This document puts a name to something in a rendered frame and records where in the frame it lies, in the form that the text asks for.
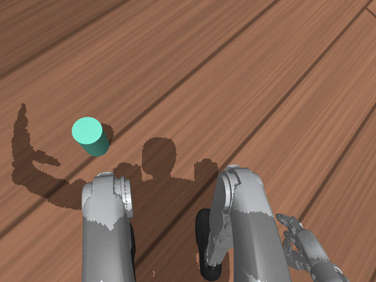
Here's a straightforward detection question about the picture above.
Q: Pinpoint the right robot foot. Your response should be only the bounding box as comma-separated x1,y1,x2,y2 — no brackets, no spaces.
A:
195,209,221,281

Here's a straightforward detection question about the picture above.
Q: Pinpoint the can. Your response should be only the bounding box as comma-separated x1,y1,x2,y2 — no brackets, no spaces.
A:
72,117,109,157

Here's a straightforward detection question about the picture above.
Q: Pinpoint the right robot arm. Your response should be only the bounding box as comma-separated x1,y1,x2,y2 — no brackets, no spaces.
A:
310,262,350,282

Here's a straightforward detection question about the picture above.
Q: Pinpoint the right robot hand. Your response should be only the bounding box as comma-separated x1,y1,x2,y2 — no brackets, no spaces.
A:
276,213,331,273

